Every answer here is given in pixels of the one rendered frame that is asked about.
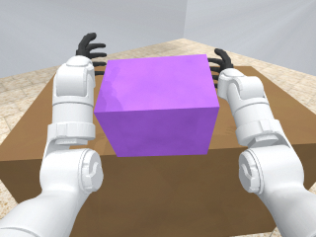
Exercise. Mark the robot right forearm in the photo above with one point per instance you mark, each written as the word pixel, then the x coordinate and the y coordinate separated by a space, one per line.
pixel 249 105

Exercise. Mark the robot left upper arm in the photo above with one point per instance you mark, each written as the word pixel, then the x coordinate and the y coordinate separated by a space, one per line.
pixel 67 177

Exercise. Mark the left robot hand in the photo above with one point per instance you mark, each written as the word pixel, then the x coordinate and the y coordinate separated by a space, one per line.
pixel 84 48

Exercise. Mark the robot left forearm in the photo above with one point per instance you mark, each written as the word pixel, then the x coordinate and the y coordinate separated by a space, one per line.
pixel 72 106

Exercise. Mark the right robot hand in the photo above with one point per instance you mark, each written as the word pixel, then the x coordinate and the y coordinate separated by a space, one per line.
pixel 224 63

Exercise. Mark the pedestal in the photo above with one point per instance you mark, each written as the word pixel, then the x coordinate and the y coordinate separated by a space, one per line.
pixel 162 196

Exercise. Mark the robot right upper arm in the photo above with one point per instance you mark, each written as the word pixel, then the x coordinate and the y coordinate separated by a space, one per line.
pixel 274 174

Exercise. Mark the carton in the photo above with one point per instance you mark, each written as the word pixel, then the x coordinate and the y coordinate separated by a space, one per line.
pixel 158 106

